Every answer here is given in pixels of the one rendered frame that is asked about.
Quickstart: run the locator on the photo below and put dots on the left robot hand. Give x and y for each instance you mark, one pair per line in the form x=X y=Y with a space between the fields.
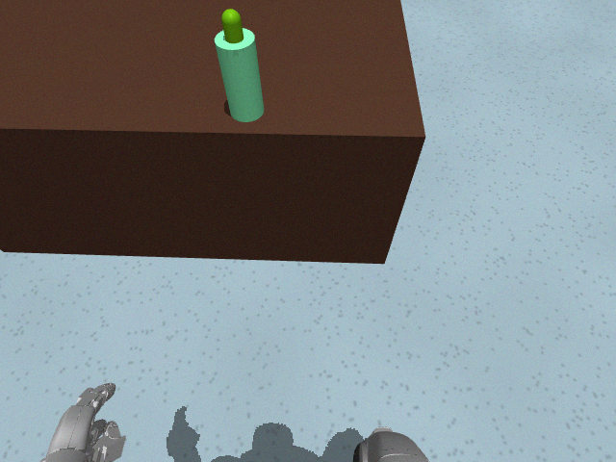
x=78 y=430

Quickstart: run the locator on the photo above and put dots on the bottle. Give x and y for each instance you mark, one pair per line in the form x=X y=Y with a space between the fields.
x=237 y=56

